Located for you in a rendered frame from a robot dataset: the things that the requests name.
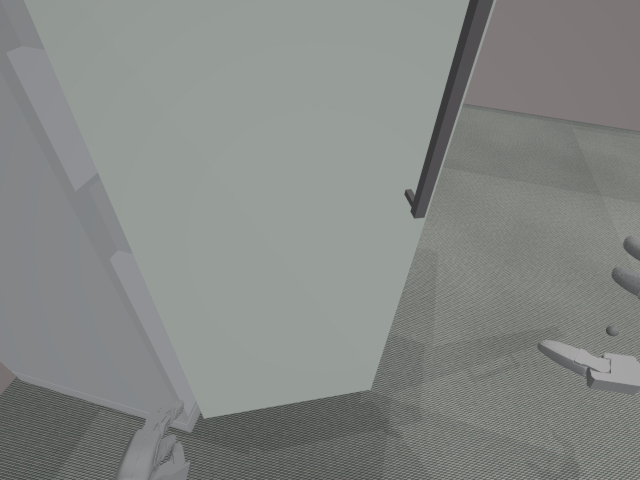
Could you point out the fridge door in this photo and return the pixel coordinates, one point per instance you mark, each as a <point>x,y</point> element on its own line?
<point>256,154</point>

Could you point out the robot left hand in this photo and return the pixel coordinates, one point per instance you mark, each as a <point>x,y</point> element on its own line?
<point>145,450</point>

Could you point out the handle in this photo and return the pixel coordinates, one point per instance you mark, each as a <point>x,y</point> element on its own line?
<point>470,37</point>

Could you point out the robot right hand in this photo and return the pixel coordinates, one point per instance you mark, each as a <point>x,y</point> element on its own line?
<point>612,372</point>

